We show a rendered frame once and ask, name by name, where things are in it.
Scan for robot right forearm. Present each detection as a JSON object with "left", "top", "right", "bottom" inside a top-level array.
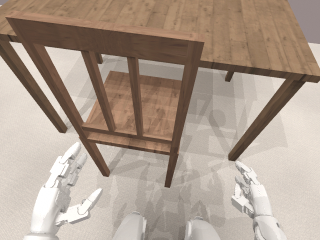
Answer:
[{"left": 252, "top": 215, "right": 287, "bottom": 240}]

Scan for right robot hand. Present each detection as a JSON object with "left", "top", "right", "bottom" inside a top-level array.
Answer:
[{"left": 231, "top": 161, "right": 273, "bottom": 220}]

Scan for table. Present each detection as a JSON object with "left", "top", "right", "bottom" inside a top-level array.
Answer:
[{"left": 0, "top": 0, "right": 320, "bottom": 162}]

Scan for robot thigh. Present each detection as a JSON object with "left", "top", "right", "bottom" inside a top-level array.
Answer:
[
  {"left": 112, "top": 214, "right": 147, "bottom": 240},
  {"left": 185, "top": 219, "right": 221, "bottom": 240}
]

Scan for robot left thigh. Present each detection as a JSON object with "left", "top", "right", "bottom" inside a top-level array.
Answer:
[{"left": 112, "top": 214, "right": 147, "bottom": 240}]

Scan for left robot hand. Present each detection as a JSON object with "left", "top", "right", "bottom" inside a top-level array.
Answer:
[{"left": 30, "top": 141, "right": 103, "bottom": 235}]

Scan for robot right thigh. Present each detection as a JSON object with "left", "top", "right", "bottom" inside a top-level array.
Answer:
[{"left": 185, "top": 219, "right": 221, "bottom": 240}]

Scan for chair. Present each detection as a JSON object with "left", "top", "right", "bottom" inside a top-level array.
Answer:
[{"left": 5, "top": 10, "right": 205, "bottom": 188}]

